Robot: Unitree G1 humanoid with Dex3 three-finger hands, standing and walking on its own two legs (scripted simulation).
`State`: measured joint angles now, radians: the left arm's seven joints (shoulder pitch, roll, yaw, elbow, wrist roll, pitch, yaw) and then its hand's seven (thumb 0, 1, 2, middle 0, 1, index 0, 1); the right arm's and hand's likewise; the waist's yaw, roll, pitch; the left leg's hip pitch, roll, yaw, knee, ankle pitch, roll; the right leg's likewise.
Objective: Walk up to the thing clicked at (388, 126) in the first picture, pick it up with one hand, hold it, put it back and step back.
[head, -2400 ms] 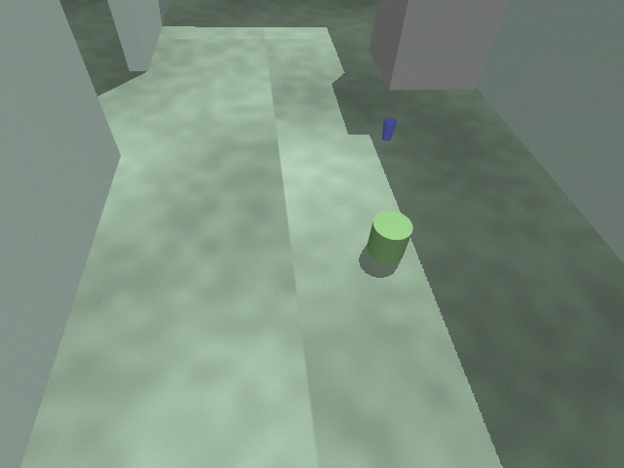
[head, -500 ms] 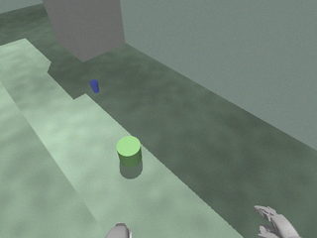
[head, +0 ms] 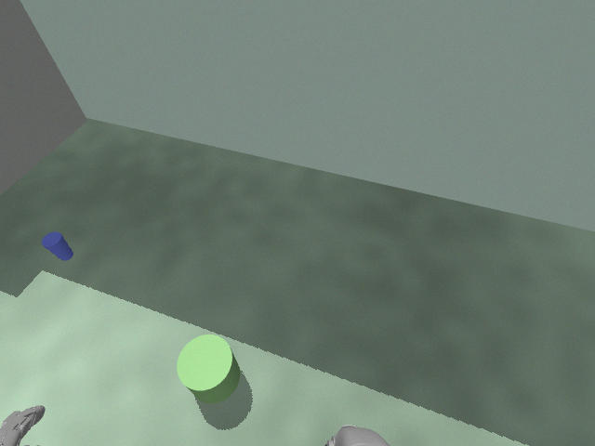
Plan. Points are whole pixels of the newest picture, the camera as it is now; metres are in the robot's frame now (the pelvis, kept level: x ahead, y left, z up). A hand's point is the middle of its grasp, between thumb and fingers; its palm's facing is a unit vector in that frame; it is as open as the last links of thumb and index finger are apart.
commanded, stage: walk up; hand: left
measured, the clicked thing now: (59, 247) +1.02 +0.82 -0.69
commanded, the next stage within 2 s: none
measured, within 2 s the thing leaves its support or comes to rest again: neither
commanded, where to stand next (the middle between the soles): +0.60 +0.98 m, yaw -53 degrees
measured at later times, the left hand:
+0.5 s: hand out of the picture +0.34 +0.53 -0.13, palm faces -0.25 -0.78 -0.57, open 7.4 cm
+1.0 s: hand out of the picture +0.54 +0.68 -0.13, palm faces -0.37 -0.68 -0.64, open 7.4 cm
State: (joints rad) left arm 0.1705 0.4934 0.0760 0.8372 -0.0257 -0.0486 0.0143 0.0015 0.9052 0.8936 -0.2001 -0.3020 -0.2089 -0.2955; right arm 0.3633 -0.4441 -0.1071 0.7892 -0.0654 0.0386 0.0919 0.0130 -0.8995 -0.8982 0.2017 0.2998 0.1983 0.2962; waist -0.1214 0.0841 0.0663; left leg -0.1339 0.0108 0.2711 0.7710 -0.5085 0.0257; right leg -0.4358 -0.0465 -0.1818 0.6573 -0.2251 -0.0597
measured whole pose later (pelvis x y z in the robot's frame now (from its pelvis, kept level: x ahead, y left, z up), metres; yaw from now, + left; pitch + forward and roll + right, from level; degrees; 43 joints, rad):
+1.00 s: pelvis +0.33 +0.41 -0.03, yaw -25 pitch +0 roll -1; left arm 0.31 0.50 0.07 0.78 0.05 -0.06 0.09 0.00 0.90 0.89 -0.21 -0.30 -0.22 -0.30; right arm 0.17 -0.50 -0.14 0.67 -0.07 0.08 0.11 0.01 -0.90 -0.90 0.20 0.30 0.20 0.30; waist -0.01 0.09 0.08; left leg -0.50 0.10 -0.06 0.98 -0.51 -0.02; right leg -0.55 -0.16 0.12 0.90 -0.38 0.00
